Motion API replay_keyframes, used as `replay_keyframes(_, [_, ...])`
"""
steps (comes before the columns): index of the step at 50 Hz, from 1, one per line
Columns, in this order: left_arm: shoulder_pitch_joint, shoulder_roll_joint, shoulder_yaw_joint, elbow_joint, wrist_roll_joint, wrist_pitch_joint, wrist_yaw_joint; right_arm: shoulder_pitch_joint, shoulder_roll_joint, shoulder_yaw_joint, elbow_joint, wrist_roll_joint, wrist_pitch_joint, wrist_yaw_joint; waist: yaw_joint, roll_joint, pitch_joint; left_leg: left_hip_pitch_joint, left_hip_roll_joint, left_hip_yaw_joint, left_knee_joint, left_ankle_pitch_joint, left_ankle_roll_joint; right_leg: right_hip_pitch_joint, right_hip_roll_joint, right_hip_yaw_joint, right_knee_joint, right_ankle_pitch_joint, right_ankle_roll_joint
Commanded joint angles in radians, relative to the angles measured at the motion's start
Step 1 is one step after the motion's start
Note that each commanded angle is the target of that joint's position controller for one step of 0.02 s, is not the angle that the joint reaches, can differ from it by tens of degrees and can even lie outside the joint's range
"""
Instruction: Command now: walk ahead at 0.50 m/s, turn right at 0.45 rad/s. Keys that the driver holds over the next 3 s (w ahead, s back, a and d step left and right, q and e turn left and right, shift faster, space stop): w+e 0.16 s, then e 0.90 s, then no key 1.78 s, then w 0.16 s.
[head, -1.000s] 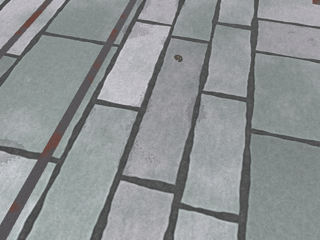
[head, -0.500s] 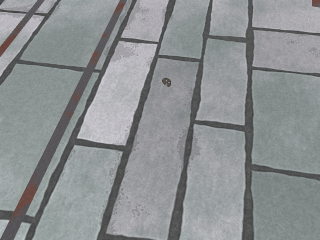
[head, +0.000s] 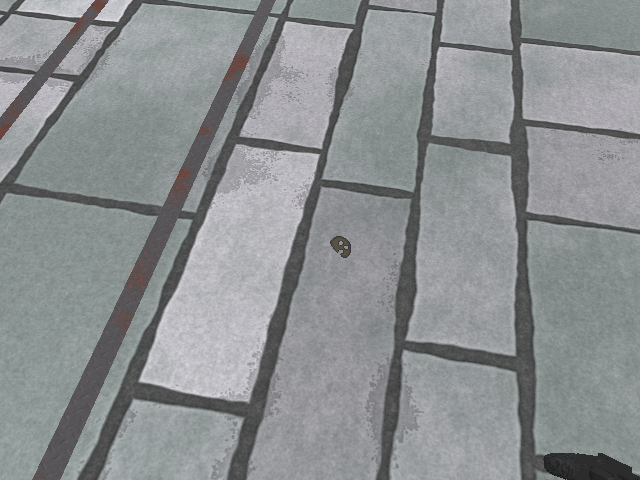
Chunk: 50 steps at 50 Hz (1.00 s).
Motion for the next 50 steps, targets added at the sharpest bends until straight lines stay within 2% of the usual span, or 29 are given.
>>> replay_keyframes(1, [0.039, 0.010, -0.014, -0.120, -0.011, -0.036, -0.002, 0.426, -0.278, -0.078, 0.045, -0.014, 0.001, -0.011, -0.175, 0.344, -0.414, 0.899, 0.426, -0.716, -0.164, -0.214, 0.242, -0.663, 0.039, 0.036, 0.705, -0.162, -0.025])
replay_keyframes(2, [-0.013, 0.114, 0.013, -0.118, -0.031, -0.040, -0.002, 0.358, -0.187, -0.053, 0.028, -0.010, 0.002, -0.012, -0.172, 0.223, -0.281, 0.781, 0.390, -0.619, -0.189, -0.307, 0.200, -0.737, -0.026, 0.085, 0.806, -0.111, -0.034])
replay_keyframes(3, [-0.078, 0.130, 0.019, -0.133, -0.033, -0.036, 0.000, 0.293, -0.141, -0.039, 0.014, -0.007, 0.005, -0.014, -0.160, 0.149, -0.173, 0.638, 0.356, -0.465, -0.206, -0.292, 0.159, -0.747, -0.074, 0.054, 0.807, -0.021, -0.042])
replay_keyframes(4, [-0.106, 0.117, 0.023, -0.138, -0.024, -0.029, 0.002, 0.229, -0.116, -0.030, 0.013, -0.009, 0.007, -0.012, -0.130, 0.095, -0.099, 0.496, 0.313, -0.359, -0.245, -0.230, 0.140, -0.703, -0.109, 0.041, 0.764, 0.057, -0.040])
replay_keyframes(6, [-0.094, 0.080, 0.030, -0.142, -0.017, -0.004, 0.000, 0.174, -0.091, -0.023, 0.020, -0.020, 0.005, -0.011, -0.080, 0.130, -0.034, 0.340, 0.263, -0.211, -0.311, -0.145, 0.125, -0.612, -0.156, 0.042, 0.692, 0.138, -0.039])
replay_keyframes(7, [-0.093, 0.059, 0.029, -0.147, -0.018, 0.007, -0.003, 0.172, -0.094, -0.027, 0.026, -0.020, 0.003, -0.013, -0.073, 0.125, -0.023, 0.312, 0.255, -0.161, -0.335, -0.103, 0.132, -0.599, -0.161, 0.033, 0.680, 0.160, -0.036])
replay_keyframes(9, [-0.124, 0.056, 0.032, -0.172, -0.013, 0.023, -0.001, 0.177, -0.118, -0.035, 0.036, -0.024, -0.003, -0.020, -0.063, 0.087, 0.007, 0.294, 0.258, -0.077, -0.351, 0.056, 0.150, -0.626, -0.159, 0.033, 0.639, 0.218, -0.023])
replay_keyframes(11, [-0.158, 0.057, 0.033, -0.199, 0.000, 0.027, -0.002, 0.175, -0.141, -0.041, 0.042, -0.028, 0.001, -0.032, -0.054, 0.069, 0.022, 0.296, 0.250, 0.022, -0.327, 0.305, 0.152, -0.636, -0.144, 0.019, 0.533, 0.286, -0.002])
replay_keyframes(13, [-0.205, 0.043, 0.026, -0.223, 0.005, 0.025, -0.016, 0.163, -0.162, -0.046, 0.037, -0.026, 0.015, -0.045, -0.061, 0.075, 0.017, 0.287, 0.222, 0.119, -0.308, 0.385, 0.136, -0.582, -0.131, -0.032, 0.387, 0.391, 0.004])
replay_keyframes(17, [-0.316, 0.049, 0.021, -0.281, 0.010, 0.032, -0.050, 0.193, -0.200, -0.053, 0.039, -0.003, 0.043, -0.064, -0.100, 0.076, -0.005, 0.362, 0.237, 0.177, -0.246, 0.418, 0.123, -0.509, -0.095, -0.096, 0.198, 0.463, -0.005])
replay_keyframes(19, [-0.328, 0.077, 0.030, -0.308, 0.012, 0.040, -0.062, 0.189, -0.219, -0.061, 0.037, 0.016, 0.058, -0.066, -0.090, 0.090, -0.015, 0.426, 0.265, 0.175, -0.182, 0.448, 0.106, -0.495, -0.080, -0.107, 0.154, 0.384, -0.028])
replay_keyframes(21, [-0.266, 0.117, 0.048, -0.310, 0.014, 0.042, -0.069, 0.166, -0.237, -0.069, 0.026, 0.031, 0.071, -0.070, -0.049, 0.099, -0.049, 0.460, 0.265, 0.182, -0.042, 0.568, 0.079, -0.412, -0.032, -0.142, 0.096, 0.308, -0.067])
replay_keyframes(22, [-0.167, 0.150, 0.067, -0.287, 0.014, 0.038, -0.066, 0.156, -0.226, -0.067, 0.020, 0.036, 0.079, -0.070, 0.003, 0.066, -0.093, 0.441, 0.226, 0.205, 0.114, 0.552, 0.047, -0.281, 0.010, -0.158, 0.003, 0.375, -0.096])
replay_keyframes(23, [-0.089, 0.231, 0.096, -0.273, 0.015, 0.036, -0.046, 0.216, -0.199, -0.058, 0.022, 0.012, 0.080, -0.063, 0.024, -0.056, -0.152, 0.312, 0.155, 0.225, 0.351, 0.332, -0.020, -0.080, -0.026, -0.060, -0.052, 0.701, -0.140])
replay_keyframes(24, [-0.107, 0.332, 0.109, -0.289, 0.018, 0.043, -0.022, 0.288, -0.086, -0.025, -0.009, -0.055, 0.075, -0.048, -0.079, -0.317, -0.216, -0.036, 0.011, 0.213, 0.696, -0.565, -0.089, 0.184, -0.269, 0.277, 0.044, 1.202, -0.274])
replay_keyframes(25, [-0.114, 0.311, 0.091, -0.336, 0.032, 0.034, -0.034, 0.318, -0.120, -0.019, -0.019, -0.031, 0.062, -0.033, -0.055, -0.257, -0.425, -0.161, -0.067, -0.018, 0.908, -0.702, -0.096, 0.291, -0.407, 0.589, -0.052, 0.996, -0.438])
replay_keyframes(26, [-0.141, 0.253, 0.077, -0.356, 0.031, 0.028, -0.043, 0.212, -0.174, -0.033, -0.035, 0.010, 0.061, -0.028, -0.014, -0.112, -0.375, -0.218, -0.030, -0.078, 0.925, -0.594, -0.073, 0.232, -0.353, 0.508, -0.107, 0.839, -0.392])
replay_keyframes(27, [-0.201, 0.219, 0.067, -0.357, 0.014, 0.024, -0.039, 0.163, -0.168, -0.030, -0.052, 0.014, 0.066, -0.035, -0.035, -0.062, -0.271, -0.243, 0.001, -0.074, 0.860, -0.498, -0.061, 0.122, -0.305, 0.413, -0.126, 0.700, -0.333])
replay_keyframes(28, [-0.248, 0.191, 0.058, -0.364, 0.005, 0.027, -0.032, 0.154, -0.167, -0.033, -0.038, -0.004, 0.076, -0.049, -0.060, -0.007, -0.201, -0.217, 0.035, -0.079, 0.788, -0.435, -0.062, 0.004, -0.264, 0.357, -0.149, 0.602, -0.286])
replay_keyframes(30, [-0.294, 0.177, 0.052, -0.380, 0.022, 0.038, -0.019, 0.157, -0.186, -0.043, -0.046, -0.015, 0.102, -0.060, -0.101, -0.059, -0.157, -0.105, 0.038, -0.080, 0.686, -0.374, -0.056, -0.169, -0.215, 0.313, -0.188, 0.520, -0.256])
replay_keyframes(32, [-0.290, 0.193, 0.057, -0.390, 0.029, 0.038, -0.010, 0.172, -0.160, -0.038, -0.047, -0.016, 0.110, -0.065, -0.109, -0.081, -0.163, -0.066, 0.013, -0.070, 0.591, -0.345, -0.063, -0.209, -0.186, 0.284, -0.193, 0.545, -0.249])
replay_keyframes(36, [-0.276, 0.212, 0.064, -0.403, 0.015, 0.052, 0.013, 0.134, -0.140, -0.030, -0.062, -0.017, 0.118, -0.070, -0.089, -0.096, -0.171, -0.060, -0.009, -0.088, 0.443, -0.280, -0.090, -0.217, -0.163, 0.308, -0.197, 0.375, -0.233])
replay_keyframes(39, [-0.284, 0.206, 0.062, -0.413, 0.016, 0.065, 0.019, 0.103, -0.143, -0.030, -0.076, -0.013, 0.117, -0.066, -0.074, -0.125, -0.139, -0.035, -0.024, -0.095, 0.354, -0.250, -0.096, -0.250, -0.139, 0.345, -0.211, 0.196, -0.211])
replay_keyframes(44, [-0.273, 0.201, 0.060, -0.425, 0.015, 0.082, 0.018, 0.114, -0.153, -0.033, -0.088, -0.002, 0.093, -0.049, -0.063, -0.166, -0.130, 0.055, -0.053, -0.092, 0.173, -0.276, -0.073, -0.212, -0.130, 0.428, -0.178, 0.213, -0.192])
replay_keyframes(46, [-0.290, 0.200, 0.058, -0.434, 0.003, 0.093, 0.021, 0.182, -0.158, -0.039, -0.072, 0.000, 0.084, -0.037, -0.104, -0.166, -0.129, 0.177, -0.057, -0.067, -0.020, -0.185, -0.043, -0.236, -0.098, 0.429, -0.136, 0.247, -0.158])
replay_keyframes(47, [-0.274, 0.182, 0.052, -0.436, -0.002, 0.097, 0.024, 0.225, -0.192, -0.051, -0.062, -0.007, 0.084, -0.034, -0.114, -0.132, -0.133, 0.284, 0.011, -0.098, -0.110, -0.122, -0.015, -0.299, -0.054, 0.395, -0.083, 0.191, -0.116])
replay_keyframes(48, [-0.232, 0.123, 0.039, -0.437, 0.002, 0.100, 0.024, 0.243, -0.262, -0.065, -0.068, -0.029, 0.092, -0.038, -0.084, 0.069, -0.148, 0.399, 0.239, -0.285, -0.165, -0.081, 0.064, -0.438, 0.052, 0.251, 0.146, -0.031, -0.059])
replay_keyframes(49, [-0.261, 0.164, 0.053, -0.478, -0.006, 0.086, 0.018, 0.211, -0.303, -0.072, -0.078, -0.063, 0.099, -0.036, -0.067, 0.322, -0.078, 0.320, 0.380, -0.520, -0.231, 0.065, 0.216, -0.610, 0.166, 0.076, 0.360, -0.179, -0.011])
replay_keyframes(50, [-0.241, 0.240, 0.075, -0.459, 0.013, 0.076, 0.011, 0.144, -0.250, -0.061, -0.119, -0.061, 0.094, -0.042, -0.057, 0.236, -0.070, 0.294, 0.396, -0.490, -0.213, 0.119, 0.246, -0.608, 0.091, 0.112, 0.545, -0.130, 0.020])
